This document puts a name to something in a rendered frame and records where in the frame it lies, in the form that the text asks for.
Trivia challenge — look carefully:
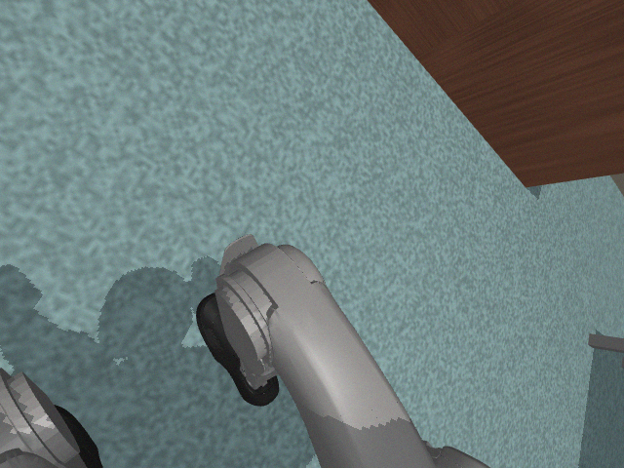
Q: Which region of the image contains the left robot foot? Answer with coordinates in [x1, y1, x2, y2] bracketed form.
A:
[54, 405, 103, 468]

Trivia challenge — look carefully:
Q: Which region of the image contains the right robot foot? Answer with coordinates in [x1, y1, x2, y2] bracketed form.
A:
[196, 293, 279, 407]

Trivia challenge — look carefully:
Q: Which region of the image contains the right robot hand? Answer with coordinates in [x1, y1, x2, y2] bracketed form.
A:
[422, 440, 490, 468]

